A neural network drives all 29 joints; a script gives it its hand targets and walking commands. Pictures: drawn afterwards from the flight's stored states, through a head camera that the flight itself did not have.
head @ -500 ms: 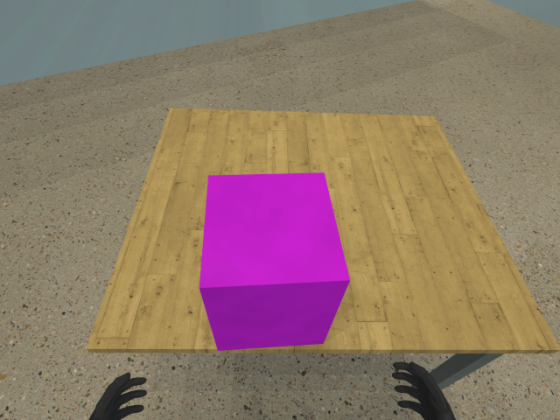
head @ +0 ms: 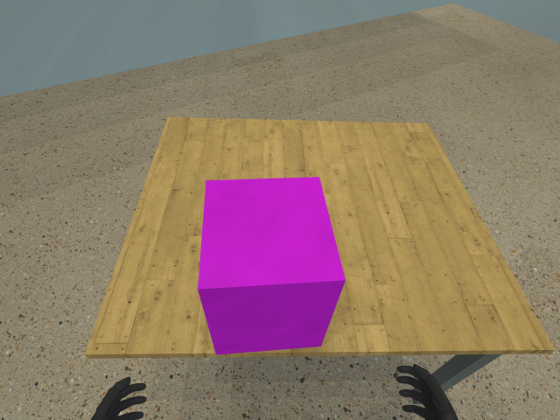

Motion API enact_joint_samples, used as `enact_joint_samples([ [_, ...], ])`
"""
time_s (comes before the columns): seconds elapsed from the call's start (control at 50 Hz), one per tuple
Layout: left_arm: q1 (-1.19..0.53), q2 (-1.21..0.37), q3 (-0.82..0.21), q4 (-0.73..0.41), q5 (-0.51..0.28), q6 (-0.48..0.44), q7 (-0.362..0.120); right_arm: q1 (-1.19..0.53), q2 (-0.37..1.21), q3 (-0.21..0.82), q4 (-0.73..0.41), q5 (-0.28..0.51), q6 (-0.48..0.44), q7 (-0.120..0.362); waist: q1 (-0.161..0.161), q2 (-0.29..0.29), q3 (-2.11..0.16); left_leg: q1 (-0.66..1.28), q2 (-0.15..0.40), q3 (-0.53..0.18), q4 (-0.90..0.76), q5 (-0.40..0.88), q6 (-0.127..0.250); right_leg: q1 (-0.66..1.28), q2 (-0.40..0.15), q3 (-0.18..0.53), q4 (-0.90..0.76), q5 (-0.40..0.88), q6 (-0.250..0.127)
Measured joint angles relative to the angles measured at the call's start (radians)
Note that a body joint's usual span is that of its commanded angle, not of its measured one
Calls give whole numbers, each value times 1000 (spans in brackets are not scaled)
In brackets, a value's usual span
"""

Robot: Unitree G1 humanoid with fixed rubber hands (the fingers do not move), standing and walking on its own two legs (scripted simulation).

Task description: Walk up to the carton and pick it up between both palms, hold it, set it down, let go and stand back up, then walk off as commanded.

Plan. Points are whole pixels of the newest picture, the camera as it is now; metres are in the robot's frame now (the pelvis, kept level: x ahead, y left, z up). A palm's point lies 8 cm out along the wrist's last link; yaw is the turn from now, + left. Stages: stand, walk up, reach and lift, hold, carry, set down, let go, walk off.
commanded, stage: let go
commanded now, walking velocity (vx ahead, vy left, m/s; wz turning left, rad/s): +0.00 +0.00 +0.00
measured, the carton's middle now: (266, 267) +0.40 +0.03 -0.06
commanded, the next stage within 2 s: stand in 0.32 s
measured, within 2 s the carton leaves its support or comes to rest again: neither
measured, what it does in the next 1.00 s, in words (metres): stands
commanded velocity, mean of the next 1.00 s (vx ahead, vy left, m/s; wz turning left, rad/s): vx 0.00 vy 0.00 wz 0.00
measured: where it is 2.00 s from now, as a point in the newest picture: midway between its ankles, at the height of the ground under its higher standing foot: outside the picture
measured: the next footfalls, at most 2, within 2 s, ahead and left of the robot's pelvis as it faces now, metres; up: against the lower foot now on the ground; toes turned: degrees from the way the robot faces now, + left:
right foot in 1.68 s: -0.07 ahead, -0.10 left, +0.00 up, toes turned +2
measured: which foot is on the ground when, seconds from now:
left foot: down 0.00-1.00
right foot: down 0.00-1.00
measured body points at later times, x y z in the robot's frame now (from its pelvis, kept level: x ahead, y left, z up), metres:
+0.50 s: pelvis +0.00 +0.01 +0.00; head +0.00 +0.01 +0.45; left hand +0.14 +0.27 -0.09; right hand +0.15 -0.24 -0.10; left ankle -0.02 +0.15 -0.74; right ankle +0.00 -0.10 -0.74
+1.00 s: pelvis -0.03 +0.01 +0.00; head -0.06 +0.03 +0.45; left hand +0.11 +0.30 -0.09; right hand +0.09 -0.25 -0.10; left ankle -0.02 +0.15 -0.74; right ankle +0.00 -0.10 -0.74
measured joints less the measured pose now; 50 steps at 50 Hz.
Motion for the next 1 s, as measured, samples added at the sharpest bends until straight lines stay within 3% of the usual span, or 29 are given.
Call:
enact_joint_samples([
  [0.34, 0, 0, 0, -1, 0, 0, 1, 0, 0, -4, 3, 0, 0, 0, 0, 0, 4, 0, 0, 0, 0, 2, 0, 0, 0, 0, 0, 2, 0],
  [0.44, 27, 28, 1, 18, 0, -43, 15, 20, -1, -23, 5, -32, 153, 0, 0, 0, -31, 1, 0, 0, 15, -9, 7, 8, 0, 0, 0, -2, 0],
  [0.5, 31, 53, 0, 31, 0, -58, 18, 37, -1, -31, 4, -34, 193, 0, 0, 0, -47, 0, 1, 0, 28, -17, 9, 13, 0, 0, 0, -2, 0],
  [1.0, 54, 124, 0, 96, 4, -90, 18, 122, -5, -53, 3, -41, 237, 4, -12, -1, -53, 0, 1, 0, 75, -12, 24, 34, -1, 2, 0, 30, 3],
])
